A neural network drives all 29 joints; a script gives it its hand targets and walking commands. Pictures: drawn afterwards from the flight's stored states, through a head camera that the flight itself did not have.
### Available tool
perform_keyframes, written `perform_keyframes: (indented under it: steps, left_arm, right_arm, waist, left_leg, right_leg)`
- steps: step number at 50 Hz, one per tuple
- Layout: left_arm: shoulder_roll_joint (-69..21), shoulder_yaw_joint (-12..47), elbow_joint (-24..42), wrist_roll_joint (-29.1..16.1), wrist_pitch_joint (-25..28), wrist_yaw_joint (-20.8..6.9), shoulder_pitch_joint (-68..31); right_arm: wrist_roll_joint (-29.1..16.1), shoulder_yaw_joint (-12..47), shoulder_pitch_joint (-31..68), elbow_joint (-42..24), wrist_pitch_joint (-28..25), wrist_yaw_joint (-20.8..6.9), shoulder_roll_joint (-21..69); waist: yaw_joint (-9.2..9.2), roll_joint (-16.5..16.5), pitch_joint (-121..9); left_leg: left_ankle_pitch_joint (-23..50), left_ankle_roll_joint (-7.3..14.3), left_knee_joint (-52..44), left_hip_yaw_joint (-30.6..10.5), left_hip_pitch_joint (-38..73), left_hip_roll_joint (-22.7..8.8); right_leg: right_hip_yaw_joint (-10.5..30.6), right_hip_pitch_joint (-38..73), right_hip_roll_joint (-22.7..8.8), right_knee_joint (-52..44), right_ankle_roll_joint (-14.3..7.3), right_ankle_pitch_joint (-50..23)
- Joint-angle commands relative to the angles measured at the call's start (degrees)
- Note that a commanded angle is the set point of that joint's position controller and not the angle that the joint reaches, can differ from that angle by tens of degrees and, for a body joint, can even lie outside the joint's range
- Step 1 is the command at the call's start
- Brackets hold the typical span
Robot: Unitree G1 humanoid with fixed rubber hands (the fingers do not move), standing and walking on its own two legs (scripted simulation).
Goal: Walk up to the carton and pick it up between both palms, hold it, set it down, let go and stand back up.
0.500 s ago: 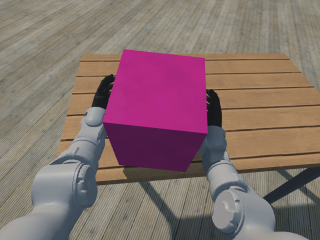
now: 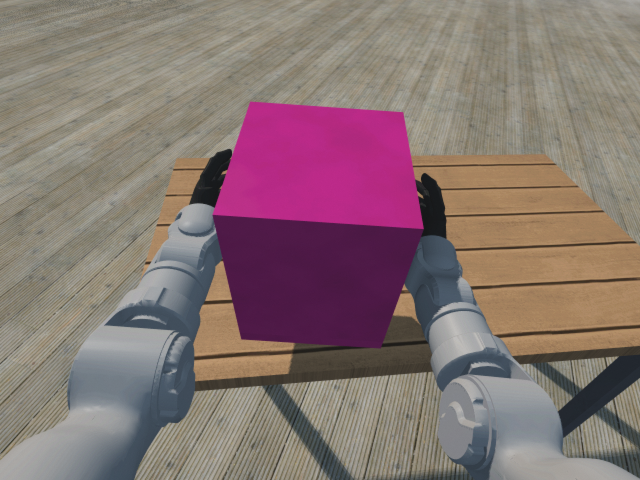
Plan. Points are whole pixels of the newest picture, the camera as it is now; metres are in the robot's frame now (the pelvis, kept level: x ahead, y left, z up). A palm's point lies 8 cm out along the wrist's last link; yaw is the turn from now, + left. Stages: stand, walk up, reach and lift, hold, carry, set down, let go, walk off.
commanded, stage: reach and lift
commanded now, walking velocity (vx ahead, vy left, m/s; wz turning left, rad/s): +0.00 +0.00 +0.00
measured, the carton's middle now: (318, 230) +0.42 +0.01 +0.13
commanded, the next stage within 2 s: hold in 1.66 s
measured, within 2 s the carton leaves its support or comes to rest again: neither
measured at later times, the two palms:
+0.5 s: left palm (195, 193) +0.39 +0.15 +0.21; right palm (443, 217) +0.38 -0.14 +0.19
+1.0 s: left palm (186, 180) +0.38 +0.16 +0.23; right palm (442, 194) +0.38 -0.13 +0.22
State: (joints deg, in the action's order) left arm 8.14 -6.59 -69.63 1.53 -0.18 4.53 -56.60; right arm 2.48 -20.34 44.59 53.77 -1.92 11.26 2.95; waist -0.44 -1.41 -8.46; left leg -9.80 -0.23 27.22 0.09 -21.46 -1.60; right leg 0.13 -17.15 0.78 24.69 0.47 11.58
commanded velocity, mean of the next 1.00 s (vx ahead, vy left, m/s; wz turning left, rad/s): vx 0.00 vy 0.00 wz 0.00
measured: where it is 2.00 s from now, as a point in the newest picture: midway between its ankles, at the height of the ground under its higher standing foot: outside the picture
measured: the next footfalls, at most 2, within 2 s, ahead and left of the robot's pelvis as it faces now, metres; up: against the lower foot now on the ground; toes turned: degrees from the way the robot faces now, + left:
none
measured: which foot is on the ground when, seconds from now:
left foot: down 0.00-1.00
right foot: down 0.00-1.00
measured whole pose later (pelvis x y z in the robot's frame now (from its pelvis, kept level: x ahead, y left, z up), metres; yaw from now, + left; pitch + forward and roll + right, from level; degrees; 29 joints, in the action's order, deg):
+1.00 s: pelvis -0.01 -0.01 +0.00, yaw +0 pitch -4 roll +0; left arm 6.8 -16.0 -46.8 7.3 -30.7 3.8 -55.3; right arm -5.9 -13.2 53.9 52.0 18.8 12.5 -1.1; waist -0.4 -1.5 -5.1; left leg -7.9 -0.4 23.0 0.1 -10.7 -1.3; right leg 0.1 -7.7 0.5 23.4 0.4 11.3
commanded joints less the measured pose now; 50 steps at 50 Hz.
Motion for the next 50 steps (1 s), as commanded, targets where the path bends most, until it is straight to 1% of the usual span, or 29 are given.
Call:
perform_keyframes:
  steps: [1,4,5,7,8,12,14,15,16,17,18,19,20,21,23,24,26,29,30,31,33,34,35,38,39,40,45,46,50]
  left_arm:
    - [-44.3,7.7,22.8,1.4,-1.0,-9.0,-40.6]
    - [-42.7,5.1,22.5,2.1,-5.6,-9.6,-39.6]
    - [-41.9,3.4,23.8,3.0,-6.6,-9.8,-40.6]
    - [-40.5,0.9,22.7,5.1,-9.5,-10.7,-40.1]
    - [-38.9,-0.9,22.3,5.9,-10.5,-11.2,-40.1]
    - [-41.3,2.0,26.3,3.9,-12.6,-10.9,-44.6]
    - [-41.6,0.2,20.5,5.0,-14.6,-10.9,-40.7]
    - [-40.1,-2.1,22.6,6.6,-14.9,-10.9,-41.2]
    - [-40.4,-2.5,20.1,7.2,-15.9,-11.0,-39.6]
    - [-41.3,-1.7,23.0,7.2,-16.3,-10.8,-41.1]
    - [-40.3,-2.7,21.9,7.4,-16.7,-11.0,-40.2]
    - [-41.4,-0.8,24.0,6.5,-16.9,-10.7,-41.2]
    - [-41.5,-1.6,22.8,6.4,-17.5,-10.6,-40.6]
    - [-42.1,0.4,26.4,5.2,-17.1,-10.4,-43.3]
    - [-44.2,3.0,26.6,4.1,-18.3,-9.1,-40.8]
    - [-44.6,4.1,29.6,3.4,-18.3,-8.7,-42.9]
    - [-44.9,2.8,28.7,4.7,-20.5,-8.0,-38.9]
    - [-44.7,1.9,27.7,5.2,-22.9,-8.1,-37.0]
    - [-43.1,1.2,30.4,5.4,-23.1,-7.9,-37.6]
    - [-44.0,2.8,30.0,4.6,-23.4,-7.9,-37.7]
    - [-44.4,3.6,34.3,3.9,-23.7,-7.6,-39.0]
    - [-45.5,5.2,35.8,3.7,-24.3,-7.1,-39.3]
    - [-44.4,3.8,32.9,4.1,-25.3,-7.6,-36.6]
    - [-43.8,3.9,33.2,4.4,-26.2,-8.0,-36.8]
    - [-43.4,2.4,33.2,5.1,-26.6,-8.0,-36.9]
    - [-44.0,3.8,35.8,4.2,-26.7,-7.9,-38.6]
    - [-45.1,6.2,36.5,2.7,-27.7,-7.9,-39.4]
    - [-45.1,6.5,38.3,2.4,-27.8,-7.6,-39.6]
    - [-45.5,7.8,39.4,1.6,-28.6,-7.3,-39.1]
  right_arm:
    - [-3.2,25.8,57.4,-12.4,0.0,-8.9,30.7]
    - [-4.0,23.6,56.4,-10.5,3.0,-8.9,29.8]
    - [-4.0,23.3,56.1,-9.8,4.1,-9.1,30.4]
    - [-3.2,19.9,54.6,-7.8,5.8,-9.3,29.6]
    - [-3.0,19.2,54.4,-8.0,6.4,-9.1,30.0]
    - [-2.7,18.4,58.5,-10.9,6.6,-9.8,29.7]
    - [-2.8,17.9,58.9,-9.2,7.7,-9.9,29.2]
    - [-2.8,18.5,58.4,-9.0,7.9,-9.9,30.0]
    - [-2.6,16.5,58.2,-8.3,8.4,-9.9,28.4]
    - [-3.4,17.4,58.2,-8.2,8.5,-10.3,29.0]
    - [-3.3,17.6,58.6,-9.2,8.7,-10.2,29.1]
    - [-4.2,18.2,59.6,-10.7,8.5,-10.1,28.9]
    - [-4.7,18.9,59.5,-9.9,9.3,-10.0,29.5]
    - [-5.0,19.2,60.8,-11.8,8.8,-9.9,29.9]
    - [-8.2,23.1,64.6,-14.8,9.2,-10.0,29.6]
    - [-8.6,23.7,64.3,-14.9,9.4,-9.9,29.7]
    - [-10.8,25.9,64.3,-15.2,10.5,-9.6,29.7]
    - [-11.9,25.3,65.1,-15.6,12.1,-9.0,28.5]
    - [-12.7,27.3,66.0,-16.9,12.3,-8.8,30.4]
    - [-12.7,26.7,65.5,-17.2,12.6,-8.5,29.5]
    - [-14.9,29.4,65.8,-19.2,13.3,-8.2,30.8]
    - [-16.0,29.2,64.4,-18.5,14.0,-8.1,29.7]
    - [-14.6,27.4,63.0,-16.9,14.6,-7.7,28.5]
    - [-15.1,28.1,64.3,-18.6,15.1,-7.4,29.4]
    - [-15.1,27.1,63.2,-16.2,15.8,-7.5,28.6]
    - [-15.9,27.7,64.0,-18.0,15.7,-7.6,28.6]
    - [-16.1,27.4,65.6,-20.4,16.4,-7.3,27.7]
    - [-17.0,28.4,65.6,-20.7,16.5,-7.2,28.8]
    - [-17.9,29.1,64.2,-21.2,17.6,-6.7,28.1]
  waist:
    - [-0.17,3.2,-30.4]
    - [-0.41,1.4,-24.4]
    - [0.64,1.0,-24.4]
    - [-0.24,0.8,-19.8]
    - [0.19,0.6,-17.6]
    - [-1.54,1.1,-21.2]
    - [-1.16,0.4,-17.0]
    - [0.50,-0.8,-17.0]
    - [-1.27,-0.4,-13.7]
    - [-0.29,1.2,-16.7]
    - [-0.21,-0.6,-14.3]
    - [-1.14,1.2,-17.8]
    - [-0.34,0.0,-15.6]
    - [-1.42,0.9,-19.0]
    - [-0.01,1.4,-22.6]
    - [-0.83,1.5,-24.0]
    - [1.26,1.3,-22.3]
    - [0.24,0.4,-19.3]
    - [1.59,-1.1,-20.9]
    - [0.07,-0.3,-21.1]
    - [0.80,-0.1,-24.2]
    - [-0.19,2.3,-25.2]
    - [-1.25,0.8,-19.7]
    - [-0.48,0.9,-21.1]
    - [-0.69,0.9,-17.8]
    - [-1.12,1.8,-20.4]
    - [-2.52,2.8,-21.8]
    - [-1.49,3.0,-23.0]
    - [-2.52,3.6,-22.8]
  left_leg:
    - [16.1,-1.6,-4.5,1.0,24.9,2.4]
    - [12.2,-1.0,-6.3,1.2,23.6,2.8]
    - [10.6,-0.4,-6.9,1.4,23.7,2.7]
    - [6.9,-0.1,-8.7,1.9,22.9,3.1]
    - [5.2,0.4,-9.2,2.3,22.3,3.4]
    - [4.3,-0.6,-9.5,1.8,22.2,3.0]
    - [2.7,0.0,-10.2,1.6,21.6,3.1]
    - [2.4,0.5,-10.4,2.0,21.6,3.3]
    - [0.4,0.4,-11.0,1.6,20.9,3.1]
    - [2.0,0.1,-10.6,1.6,22.2,3.0]
    - [0.5,0.7,-11.0,1.9,20.9,3.2]
    - [2.5,0.2,-10.7,1.5,22.5,3.2]
    - [1.2,0.3,-10.7,1.8,21.5,3.7]
    - [4.0,-0.1,-10.0,1.3,24.0,3.3]
    - [6.7,-0.1,-9.4,0.9,25.8,3.2]
    - [8.0,-0.6,-8.8,0.5,27.2,3.3]
    - [10.0,0.1,-8.4,1.0,26.7,3.8]
    - [7.6,0.5,-8.9,0.5,24.7,3.7]
    - [8.1,1.3,-8.5,0.6,25.3,4.0]
    - [9.6,0.8,-8.0,0.1,25.4,3.9]
    - [11.8,0.6,-6.9,0.1,27.1,4.2]
    - [14.0,-0.3,-6.8,-0.4,28.4,3.8]
    - [10.6,0.2,-7.7,-0.5,26.4,3.9]
    - [9.1,0.7,-7.7,-0.4,25.5,3.9]
    - [7.6,0.5,-8.4,-0.3,24.0,3.9]
    - [8.5,0.1,-8.3,-0.5,25.5,3.6]
    - [9.2,-0.5,-7.6,-0.8,25.7,3.8]
    - [10.7,-0.6,-7.1,-0.9,26.0,3.7]
    - [12.9,-1.1,-6.3,-1.2,26.5,3.8]
  right_leg:
    - [-2.0,8.4,2.0,-7.4,0.0,-9.6]
    - [-2.2,10.6,2.0,-7.8,0.6,-7.9]
    - [-1.7,11.5,1.8,-8.0,0.7,-6.7]
    - [-1.8,13.1,1.6,-8.5,1.1,-4.2]
    - [-1.7,13.7,1.2,-8.9,1.4,-3.6]
    - [-2.2,13.8,1.7,-8.7,0.9,-3.3]
    - [-2.4,12.2,1.5,-9.4,1.0,-1.5]
    - [-2.2,13.6,1.7,-9.6,1.2,-0.9]
    - [-2.5,12.3,1.5,-10.0,1.1,0.9]
    - [-2.5,12.7,1.6,-9.4,1.0,0.3]
    - [-2.2,12.7,1.4,-10.2,1.0,1.1]
    - [-2.3,13.8,1.7,-9.6,1.0,-1.4]
    - [-2.8,13.7,1.7,-10.1,1.2,0.1]
    - [-2.8,13.5,1.9,-9.8,1.1,-2.0]
    - [-2.8,13.2,2.3,-10.1,1.0,-3.5]
    - [-3.0,12.6,2.7,-9.9,1.0,-4.0]
    - [-3.0,12.9,2.7,-10.6,1.3,-4.5]
    - [-2.9,12.6,2.9,-11.1,1.3,-2.2]
    - [-2.9,13.9,2.9,-11.0,1.8,-2.8]
    - [-2.9,13.3,2.8,-10.6,1.7,-4.5]
    - [-2.7,13.9,3.2,-10.6,1.8,-6.6]
    - [-2.9,13.0,3.5,-10.2,1.6,-7.5]
    - [-2.5,12.1,2.9,-11.3,1.8,-5.3]
    - [-2.3,12.4,2.8,-11.0,2.0,-4.5]
    - [-2.3,12.5,2.9,-11.2,1.6,-3.1]
    - [-2.4,12.4,3.1,-11.1,1.5,-3.3]
    - [-2.2,12.3,3.0,-11.0,1.4,-4.7]
    - [-2.3,12.4,3.2,-10.4,1.5,-5.9]
    - [-1.9,12.4,3.6,-10.6,1.5,-7.7]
